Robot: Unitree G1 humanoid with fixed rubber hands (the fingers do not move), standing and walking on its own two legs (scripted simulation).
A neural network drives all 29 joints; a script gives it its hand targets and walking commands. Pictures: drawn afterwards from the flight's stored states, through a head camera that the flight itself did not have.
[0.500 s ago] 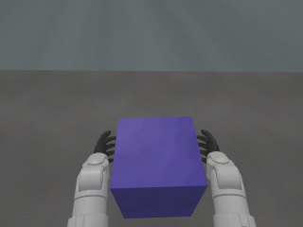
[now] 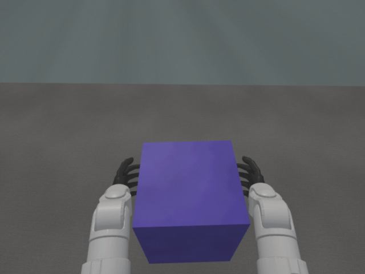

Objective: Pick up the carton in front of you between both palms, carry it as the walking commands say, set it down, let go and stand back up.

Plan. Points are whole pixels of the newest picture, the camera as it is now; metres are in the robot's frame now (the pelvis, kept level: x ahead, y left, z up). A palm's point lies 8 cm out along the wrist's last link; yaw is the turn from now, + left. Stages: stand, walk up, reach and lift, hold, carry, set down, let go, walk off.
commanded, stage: carry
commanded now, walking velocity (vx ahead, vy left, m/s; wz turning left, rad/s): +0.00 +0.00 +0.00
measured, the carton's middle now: (188, 204) +0.30 +0.00 -0.03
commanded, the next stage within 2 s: hold in 0.38 s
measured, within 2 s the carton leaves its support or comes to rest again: neither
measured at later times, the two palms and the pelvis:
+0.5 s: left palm (112, 198) +0.27 +0.17 +0.05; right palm (249, 192) +0.28 -0.13 +0.05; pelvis -0.01 +0.00 +0.01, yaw +5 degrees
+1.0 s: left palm (107, 210) +0.24 +0.17 +0.06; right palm (249, 188) +0.29 -0.13 +0.06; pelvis -0.03 -0.03 +0.00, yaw +10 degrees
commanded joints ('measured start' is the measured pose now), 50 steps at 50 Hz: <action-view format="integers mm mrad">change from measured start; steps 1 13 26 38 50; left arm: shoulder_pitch -435 -434 -358 -507 -548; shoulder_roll -852 -852 -838 -880 -901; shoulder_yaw -546 -546 -456 -452 -403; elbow -38 -39 -24 57 113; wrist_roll -233 -233 -155 -186 -165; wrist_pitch -24 -24 -56 -34 -41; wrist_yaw -206 -206 -180 -241 -255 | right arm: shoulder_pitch -425 -424 -418 -466 -540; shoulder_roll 866 865 844 902 928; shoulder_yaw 525 524 508 407 406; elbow -29 -29 -79 73 114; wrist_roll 216 216 210 145 157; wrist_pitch -24 -23 -53 -35 -33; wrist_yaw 195 195 222 223 244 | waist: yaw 0 0 25 -14 5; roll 3 4 44 7 -18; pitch -213 -216 -126 -11 -2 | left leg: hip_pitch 44 41 396 225 195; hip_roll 117 117 -104 -115 -135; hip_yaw -115 -118 -308 -293 -271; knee -90 -89 -161 -177 -165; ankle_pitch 167 177 394 97 25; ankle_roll -3 1 -7 -4 11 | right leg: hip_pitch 102 98 184 243 262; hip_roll -94 -94 175 155 128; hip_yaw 100 97 246 242 252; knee -55 -51 -141 -168 -191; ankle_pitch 154 148 203 4 -59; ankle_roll -7 -3 -12 -31 -17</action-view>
